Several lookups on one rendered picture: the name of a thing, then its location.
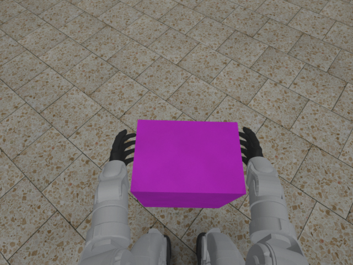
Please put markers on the left robot forearm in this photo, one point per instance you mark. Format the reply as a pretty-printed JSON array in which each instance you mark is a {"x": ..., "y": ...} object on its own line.
[{"x": 109, "y": 228}]

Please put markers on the robot right hand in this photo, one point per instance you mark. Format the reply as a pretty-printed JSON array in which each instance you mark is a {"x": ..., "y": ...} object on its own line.
[{"x": 251, "y": 144}]

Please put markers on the right robot forearm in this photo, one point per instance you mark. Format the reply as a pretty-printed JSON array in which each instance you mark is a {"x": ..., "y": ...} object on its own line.
[{"x": 270, "y": 222}]

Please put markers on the right robot upper arm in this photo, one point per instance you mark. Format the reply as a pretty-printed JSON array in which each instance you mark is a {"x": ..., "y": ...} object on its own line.
[{"x": 264, "y": 253}]

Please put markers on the robot right shin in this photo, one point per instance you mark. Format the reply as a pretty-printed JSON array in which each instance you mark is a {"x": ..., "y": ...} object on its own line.
[{"x": 211, "y": 230}]

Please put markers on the robot left hand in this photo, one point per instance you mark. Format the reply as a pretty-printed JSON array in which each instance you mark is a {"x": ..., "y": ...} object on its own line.
[{"x": 118, "y": 148}]

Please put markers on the robot shin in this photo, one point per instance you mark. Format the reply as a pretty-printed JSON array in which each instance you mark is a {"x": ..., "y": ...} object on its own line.
[
  {"x": 211, "y": 230},
  {"x": 157, "y": 231}
]

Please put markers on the carton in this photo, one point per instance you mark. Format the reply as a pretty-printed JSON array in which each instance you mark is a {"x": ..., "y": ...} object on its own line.
[{"x": 187, "y": 164}]

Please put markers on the left robot upper arm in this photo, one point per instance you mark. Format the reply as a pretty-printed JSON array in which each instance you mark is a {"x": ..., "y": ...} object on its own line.
[{"x": 117, "y": 256}]

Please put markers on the robot left shin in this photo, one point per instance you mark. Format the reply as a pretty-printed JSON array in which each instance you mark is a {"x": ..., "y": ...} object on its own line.
[{"x": 157, "y": 231}]

